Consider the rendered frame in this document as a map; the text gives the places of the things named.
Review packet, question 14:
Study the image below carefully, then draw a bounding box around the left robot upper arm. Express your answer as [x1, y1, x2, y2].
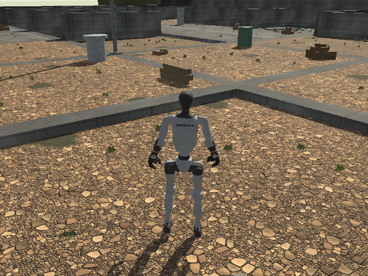
[157, 115, 174, 147]

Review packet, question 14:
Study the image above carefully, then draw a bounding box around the right robot forearm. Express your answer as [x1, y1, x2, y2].
[208, 139, 219, 158]

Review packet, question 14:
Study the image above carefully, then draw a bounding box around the humanoid robot head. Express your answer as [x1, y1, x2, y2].
[176, 91, 195, 118]

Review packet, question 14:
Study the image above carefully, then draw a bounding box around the right robot upper arm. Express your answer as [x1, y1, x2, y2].
[197, 116, 213, 148]

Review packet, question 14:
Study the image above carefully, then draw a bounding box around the right robot shin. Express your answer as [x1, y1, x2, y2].
[194, 192, 202, 229]

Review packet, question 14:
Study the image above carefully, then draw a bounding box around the robot left hand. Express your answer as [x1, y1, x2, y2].
[148, 156, 161, 169]

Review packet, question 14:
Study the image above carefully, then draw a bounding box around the left robot forearm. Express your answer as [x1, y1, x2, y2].
[150, 138, 162, 159]

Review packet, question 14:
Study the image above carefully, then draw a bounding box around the robot right hand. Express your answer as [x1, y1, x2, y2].
[207, 156, 220, 167]

